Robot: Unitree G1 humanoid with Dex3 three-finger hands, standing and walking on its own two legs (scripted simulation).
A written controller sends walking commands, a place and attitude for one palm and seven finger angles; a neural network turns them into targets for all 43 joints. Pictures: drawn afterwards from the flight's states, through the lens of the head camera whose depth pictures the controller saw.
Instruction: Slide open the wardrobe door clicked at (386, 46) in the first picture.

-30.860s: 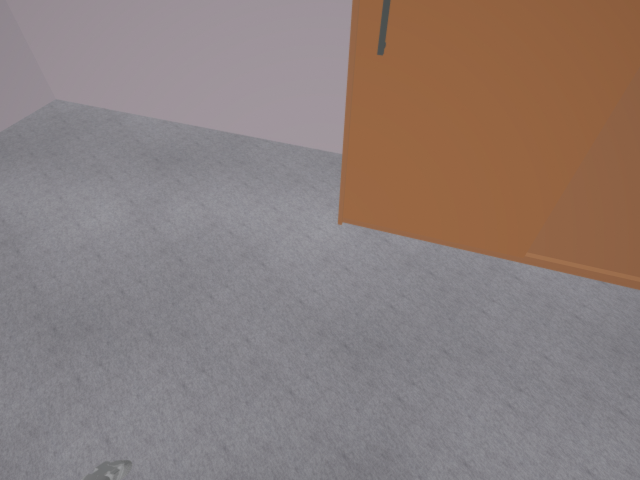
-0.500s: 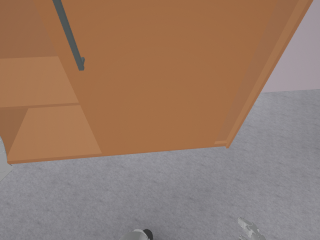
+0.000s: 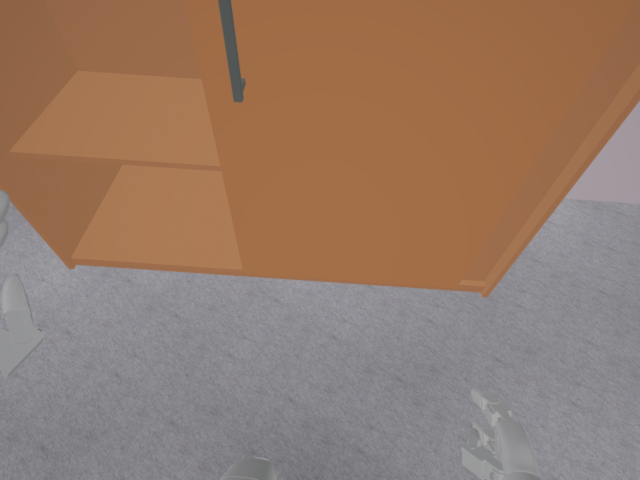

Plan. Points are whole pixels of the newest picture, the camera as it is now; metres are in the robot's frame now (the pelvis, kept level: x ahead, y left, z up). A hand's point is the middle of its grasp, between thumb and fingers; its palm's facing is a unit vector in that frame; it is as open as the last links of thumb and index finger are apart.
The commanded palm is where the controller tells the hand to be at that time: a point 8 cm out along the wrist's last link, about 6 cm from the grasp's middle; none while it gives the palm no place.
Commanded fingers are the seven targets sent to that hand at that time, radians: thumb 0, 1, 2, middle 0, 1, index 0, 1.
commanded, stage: stop stepping back and stand still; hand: left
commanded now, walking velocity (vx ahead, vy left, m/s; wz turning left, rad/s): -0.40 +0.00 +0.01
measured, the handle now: (231, 23) +0.79 +0.24 +0.16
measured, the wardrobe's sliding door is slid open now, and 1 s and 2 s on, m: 0.64 0.64 0.64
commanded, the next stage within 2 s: let the arm hang, fingers relaxed in 1.12 s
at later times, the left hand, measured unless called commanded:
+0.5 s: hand out of the picture +0.11 +0.31 +0.16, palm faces +0.46 -0.78 -0.42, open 7.5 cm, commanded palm +0.05 +0.35 +0.17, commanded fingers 0.00 0.90 0.90 -0.20 -0.30 -0.20 -0.30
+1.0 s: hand out of the picture +0.15 +0.31 +0.16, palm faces +0.41 -0.78 -0.48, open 7.5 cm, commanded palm +0.08 +0.35 +0.17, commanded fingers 0.00 0.90 0.90 -0.20 -0.30 -0.20 -0.30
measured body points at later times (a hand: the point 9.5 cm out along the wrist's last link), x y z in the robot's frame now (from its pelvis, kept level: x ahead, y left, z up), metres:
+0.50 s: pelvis -0.08 +0.04 -0.01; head -0.08 +0.06 +0.44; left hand +0.08 +0.35 +0.18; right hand +0.08 -0.20 -0.09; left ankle -0.07 +0.15 -0.74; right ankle -0.04 -0.07 -0.73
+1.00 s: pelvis -0.05 +0.04 +0.00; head -0.03 +0.05 +0.45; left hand +0.12 +0.35 +0.18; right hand +0.12 -0.19 -0.08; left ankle -0.07 +0.15 -0.74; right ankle -0.07 -0.07 -0.74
